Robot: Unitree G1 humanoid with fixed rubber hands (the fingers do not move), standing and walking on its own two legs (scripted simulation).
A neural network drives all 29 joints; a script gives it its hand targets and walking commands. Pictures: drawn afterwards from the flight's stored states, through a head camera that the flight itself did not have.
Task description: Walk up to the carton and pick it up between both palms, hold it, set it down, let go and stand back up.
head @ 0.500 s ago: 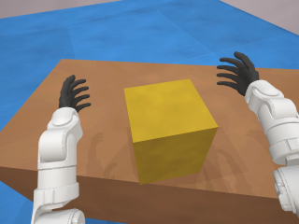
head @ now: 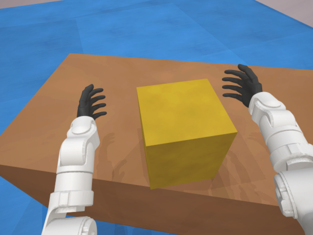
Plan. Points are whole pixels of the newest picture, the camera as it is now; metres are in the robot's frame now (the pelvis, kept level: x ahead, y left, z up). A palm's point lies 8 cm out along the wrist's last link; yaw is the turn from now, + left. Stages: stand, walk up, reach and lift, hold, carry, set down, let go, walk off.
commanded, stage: reach and lift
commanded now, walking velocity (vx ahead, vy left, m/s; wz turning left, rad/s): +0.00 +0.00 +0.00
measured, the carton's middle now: (177, 135) +0.41 +0.01 +0.00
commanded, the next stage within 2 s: none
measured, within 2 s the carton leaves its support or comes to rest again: neither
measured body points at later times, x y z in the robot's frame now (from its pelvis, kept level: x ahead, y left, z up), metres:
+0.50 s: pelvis +0.01 +0.00 +0.00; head +0.05 -0.01 +0.45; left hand +0.37 +0.22 +0.06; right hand +0.48 -0.14 +0.08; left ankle +0.02 +0.15 -0.75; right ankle -0.01 -0.09 -0.75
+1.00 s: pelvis +0.01 +0.00 +0.00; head +0.05 -0.01 +0.45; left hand +0.38 +0.18 +0.07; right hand +0.48 -0.13 +0.09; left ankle +0.02 +0.15 -0.75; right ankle -0.01 -0.09 -0.75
